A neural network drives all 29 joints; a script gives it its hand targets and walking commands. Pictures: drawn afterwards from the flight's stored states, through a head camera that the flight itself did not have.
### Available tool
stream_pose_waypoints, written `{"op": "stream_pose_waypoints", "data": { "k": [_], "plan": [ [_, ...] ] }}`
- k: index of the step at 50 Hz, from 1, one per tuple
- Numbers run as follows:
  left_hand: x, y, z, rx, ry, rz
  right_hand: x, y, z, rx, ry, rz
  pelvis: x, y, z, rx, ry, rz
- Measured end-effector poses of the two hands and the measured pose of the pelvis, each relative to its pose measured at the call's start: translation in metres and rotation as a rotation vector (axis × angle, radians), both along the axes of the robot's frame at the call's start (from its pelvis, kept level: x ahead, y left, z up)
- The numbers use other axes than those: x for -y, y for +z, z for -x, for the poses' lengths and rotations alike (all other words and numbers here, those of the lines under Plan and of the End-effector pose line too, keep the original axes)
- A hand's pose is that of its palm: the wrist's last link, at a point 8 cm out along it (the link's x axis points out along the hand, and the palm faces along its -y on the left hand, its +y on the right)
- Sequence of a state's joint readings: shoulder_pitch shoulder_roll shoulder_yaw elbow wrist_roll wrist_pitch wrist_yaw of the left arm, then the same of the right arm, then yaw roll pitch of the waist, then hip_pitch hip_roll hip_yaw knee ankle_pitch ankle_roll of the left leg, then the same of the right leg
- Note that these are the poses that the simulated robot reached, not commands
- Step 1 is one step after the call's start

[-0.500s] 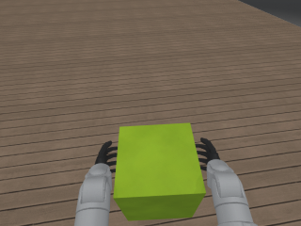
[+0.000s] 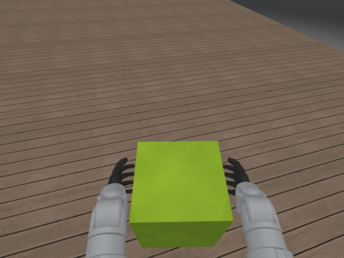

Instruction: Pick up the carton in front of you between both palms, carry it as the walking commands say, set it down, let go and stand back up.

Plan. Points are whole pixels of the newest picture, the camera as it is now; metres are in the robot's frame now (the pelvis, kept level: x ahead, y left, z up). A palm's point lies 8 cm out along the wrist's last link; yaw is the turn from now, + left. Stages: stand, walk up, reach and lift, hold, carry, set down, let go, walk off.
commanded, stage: set down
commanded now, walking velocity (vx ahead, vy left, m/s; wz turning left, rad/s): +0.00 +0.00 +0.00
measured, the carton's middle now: (177, 197) +0.31 +0.00 -0.06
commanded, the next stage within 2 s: none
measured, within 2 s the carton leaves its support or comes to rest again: neither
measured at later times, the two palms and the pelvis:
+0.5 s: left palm (126, 201) +0.33 +0.15 -0.11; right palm (222, 193) +0.35 -0.15 -0.11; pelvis -0.03 +0.01 -0.05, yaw -2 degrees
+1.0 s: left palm (129, 210) +0.38 +0.16 -0.26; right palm (207, 199) +0.42 -0.13 -0.26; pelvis -0.04 -0.02 -0.18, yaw -3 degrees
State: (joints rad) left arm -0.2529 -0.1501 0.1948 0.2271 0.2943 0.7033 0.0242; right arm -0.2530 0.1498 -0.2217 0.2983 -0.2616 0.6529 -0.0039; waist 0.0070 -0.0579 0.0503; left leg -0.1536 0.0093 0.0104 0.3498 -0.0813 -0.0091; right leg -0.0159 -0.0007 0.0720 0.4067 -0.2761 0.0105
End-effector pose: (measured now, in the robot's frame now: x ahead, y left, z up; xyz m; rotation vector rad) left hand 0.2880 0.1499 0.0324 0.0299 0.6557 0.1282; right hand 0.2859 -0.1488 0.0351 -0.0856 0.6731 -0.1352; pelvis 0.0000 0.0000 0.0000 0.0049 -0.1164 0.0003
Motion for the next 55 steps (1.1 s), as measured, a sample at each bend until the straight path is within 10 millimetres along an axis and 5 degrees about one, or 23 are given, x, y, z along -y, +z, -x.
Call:
{"op": "stream_pose_waypoints", "data": {
  "k": [13,22,30,43,55],
  "plan": [
    [-0.002,-0.024,-0.037,-0.033,0.044,0.054,-0.006,-0.026,-0.033,-0.037,-0.023,0.022,-0.021,-0.013,0.011,-0.072,-0.034,-0.001],
    [0.002,-0.110,-0.047,-0.049,0.072,0.024,-0.003,-0.109,-0.059,-0.058,0.022,0.041,-0.017,-0.038,0.027,-0.318,-0.030,0.005],
    [0.000,-0.195,-0.052,-0.005,0.130,0.024,-0.005,-0.193,-0.082,-0.016,0.051,-0.006,-0.002,-0.081,0.040,-0.583,-0.027,0.013],
    [-0.004,-0.251,-0.081,-0.001,0.178,0.039,-0.010,-0.251,-0.119,-0.013,0.056,-0.052,0.016,-0.145,0.041,-0.797,-0.036,-0.001],
    [-0.016,-0.325,-0.096,-0.021,0.200,0.021,-0.022,-0.330,-0.141,-0.033,0.103,-0.036,0.014,-0.203,0.046,-0.924,-0.042,0.005]
  ]
}}
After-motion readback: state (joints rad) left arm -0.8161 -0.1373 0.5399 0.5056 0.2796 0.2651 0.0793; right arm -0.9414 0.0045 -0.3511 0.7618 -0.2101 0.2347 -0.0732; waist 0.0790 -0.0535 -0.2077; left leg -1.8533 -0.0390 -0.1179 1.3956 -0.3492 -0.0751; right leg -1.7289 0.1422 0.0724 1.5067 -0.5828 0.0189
